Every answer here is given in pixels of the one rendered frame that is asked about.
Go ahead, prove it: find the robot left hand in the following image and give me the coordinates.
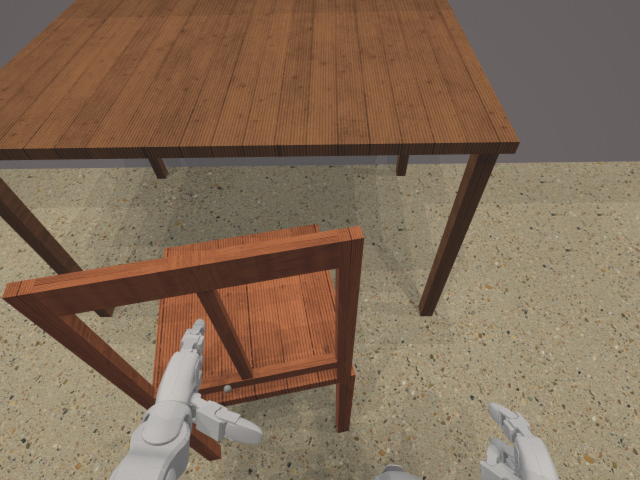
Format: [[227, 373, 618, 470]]
[[155, 319, 263, 445]]

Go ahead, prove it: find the chair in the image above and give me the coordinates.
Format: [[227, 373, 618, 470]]
[[2, 224, 364, 461]]

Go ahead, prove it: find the table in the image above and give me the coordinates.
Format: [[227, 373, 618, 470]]
[[0, 0, 520, 317]]

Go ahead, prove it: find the left robot forearm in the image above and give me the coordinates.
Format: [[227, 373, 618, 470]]
[[109, 401, 192, 480]]

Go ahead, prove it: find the robot right shin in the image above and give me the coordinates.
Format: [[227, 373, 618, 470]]
[[381, 465, 404, 474]]

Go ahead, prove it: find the robot right hand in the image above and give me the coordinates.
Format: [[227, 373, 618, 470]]
[[480, 402, 560, 480]]

